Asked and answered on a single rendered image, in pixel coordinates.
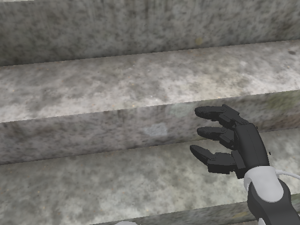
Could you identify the right robot hand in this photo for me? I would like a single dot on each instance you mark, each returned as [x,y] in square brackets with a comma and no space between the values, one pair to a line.
[237,134]

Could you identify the robot right forearm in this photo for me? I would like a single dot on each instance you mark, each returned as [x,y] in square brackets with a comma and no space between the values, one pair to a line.
[268,198]

